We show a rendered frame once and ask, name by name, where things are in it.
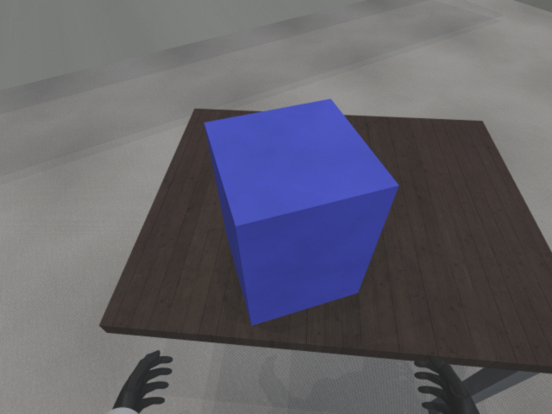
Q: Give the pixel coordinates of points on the table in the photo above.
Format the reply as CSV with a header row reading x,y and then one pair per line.
x,y
460,270

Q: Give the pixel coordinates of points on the left robot hand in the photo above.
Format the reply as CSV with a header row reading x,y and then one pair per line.
x,y
136,387

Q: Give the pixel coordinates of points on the carton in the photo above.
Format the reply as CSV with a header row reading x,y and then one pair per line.
x,y
304,200

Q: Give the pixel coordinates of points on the right robot hand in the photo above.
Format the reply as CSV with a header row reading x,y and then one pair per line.
x,y
453,392

